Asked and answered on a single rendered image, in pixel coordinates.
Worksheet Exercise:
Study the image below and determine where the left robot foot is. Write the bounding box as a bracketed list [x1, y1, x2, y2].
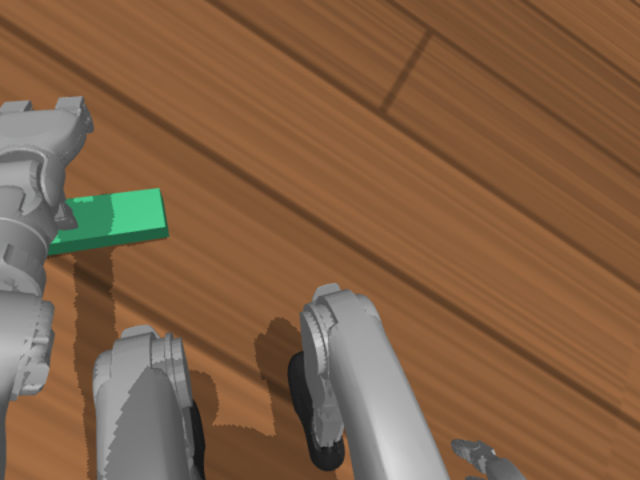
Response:
[189, 400, 205, 480]

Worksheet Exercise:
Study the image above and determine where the right robot hand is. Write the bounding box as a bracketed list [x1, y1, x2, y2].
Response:
[451, 439, 527, 480]

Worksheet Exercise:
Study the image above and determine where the left robot arm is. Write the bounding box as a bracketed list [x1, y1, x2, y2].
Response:
[0, 144, 66, 480]

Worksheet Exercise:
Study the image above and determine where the right robot foot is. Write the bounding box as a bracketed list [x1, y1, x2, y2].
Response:
[288, 351, 345, 471]

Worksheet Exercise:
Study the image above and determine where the left robot hand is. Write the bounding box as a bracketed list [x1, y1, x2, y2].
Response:
[0, 96, 94, 230]

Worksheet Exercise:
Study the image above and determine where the carton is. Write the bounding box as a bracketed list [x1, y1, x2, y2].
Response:
[47, 188, 169, 256]

